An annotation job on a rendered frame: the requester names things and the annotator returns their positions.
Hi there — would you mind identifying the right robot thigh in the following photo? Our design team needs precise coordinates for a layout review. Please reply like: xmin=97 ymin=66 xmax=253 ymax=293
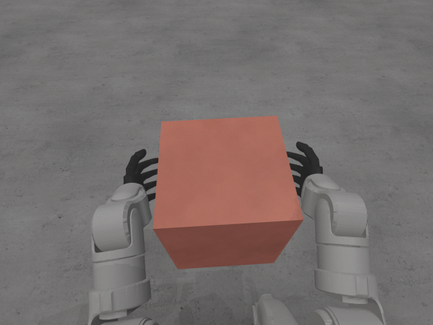
xmin=252 ymin=299 xmax=299 ymax=325

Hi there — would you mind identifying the right robot upper arm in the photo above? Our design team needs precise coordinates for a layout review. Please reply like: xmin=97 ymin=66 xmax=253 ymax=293
xmin=308 ymin=306 xmax=383 ymax=325

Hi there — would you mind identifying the carton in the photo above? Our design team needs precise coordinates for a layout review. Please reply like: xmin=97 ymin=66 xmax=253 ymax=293
xmin=153 ymin=116 xmax=304 ymax=269

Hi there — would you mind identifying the robot left forearm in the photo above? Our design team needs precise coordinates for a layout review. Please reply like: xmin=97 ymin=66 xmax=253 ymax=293
xmin=88 ymin=183 xmax=152 ymax=325

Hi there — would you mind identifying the left robot hand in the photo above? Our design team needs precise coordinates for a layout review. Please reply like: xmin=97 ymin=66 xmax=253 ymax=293
xmin=123 ymin=149 xmax=158 ymax=201

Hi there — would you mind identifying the right robot shin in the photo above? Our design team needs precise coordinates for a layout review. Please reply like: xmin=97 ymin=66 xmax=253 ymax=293
xmin=259 ymin=294 xmax=273 ymax=300

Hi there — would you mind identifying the robot right forearm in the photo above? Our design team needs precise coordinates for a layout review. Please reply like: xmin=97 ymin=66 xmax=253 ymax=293
xmin=301 ymin=173 xmax=387 ymax=325

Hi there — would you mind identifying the right robot hand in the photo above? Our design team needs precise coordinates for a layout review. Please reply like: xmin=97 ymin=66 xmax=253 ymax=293
xmin=287 ymin=142 xmax=323 ymax=198

